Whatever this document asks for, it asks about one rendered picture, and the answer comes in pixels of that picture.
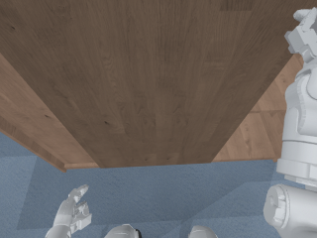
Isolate right robot hand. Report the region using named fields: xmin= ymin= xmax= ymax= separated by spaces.
xmin=288 ymin=7 xmax=317 ymax=68

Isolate left robot hand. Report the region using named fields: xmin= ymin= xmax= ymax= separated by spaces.
xmin=53 ymin=184 xmax=92 ymax=234

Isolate wardrobe door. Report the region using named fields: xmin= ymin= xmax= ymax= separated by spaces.
xmin=0 ymin=0 xmax=317 ymax=169
xmin=0 ymin=53 xmax=95 ymax=165

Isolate robot right upper arm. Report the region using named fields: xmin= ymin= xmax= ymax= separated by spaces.
xmin=263 ymin=183 xmax=317 ymax=238

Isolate right robot thigh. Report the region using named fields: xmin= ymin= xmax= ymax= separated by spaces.
xmin=188 ymin=225 xmax=218 ymax=238

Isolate robot right forearm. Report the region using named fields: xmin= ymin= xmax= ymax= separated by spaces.
xmin=276 ymin=63 xmax=317 ymax=192

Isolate handle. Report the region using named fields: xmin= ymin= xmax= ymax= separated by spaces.
xmin=284 ymin=7 xmax=317 ymax=54

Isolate left robot thigh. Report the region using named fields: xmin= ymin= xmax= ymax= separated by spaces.
xmin=104 ymin=225 xmax=139 ymax=238

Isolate robot thigh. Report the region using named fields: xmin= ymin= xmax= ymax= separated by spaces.
xmin=104 ymin=225 xmax=139 ymax=238
xmin=188 ymin=225 xmax=218 ymax=238

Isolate robot left forearm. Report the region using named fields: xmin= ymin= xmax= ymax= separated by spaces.
xmin=45 ymin=224 xmax=71 ymax=238

